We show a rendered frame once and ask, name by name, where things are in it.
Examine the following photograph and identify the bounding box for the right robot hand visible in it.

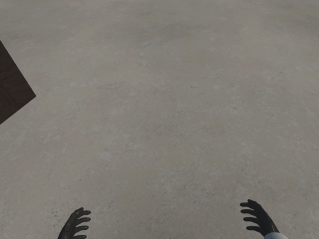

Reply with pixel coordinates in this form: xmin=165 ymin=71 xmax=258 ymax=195
xmin=239 ymin=199 xmax=280 ymax=236

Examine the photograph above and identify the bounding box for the left robot hand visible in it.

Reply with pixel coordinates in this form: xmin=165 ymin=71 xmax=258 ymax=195
xmin=58 ymin=207 xmax=91 ymax=239

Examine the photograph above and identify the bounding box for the pedestal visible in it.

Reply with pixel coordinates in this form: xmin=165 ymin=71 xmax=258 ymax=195
xmin=0 ymin=41 xmax=37 ymax=124

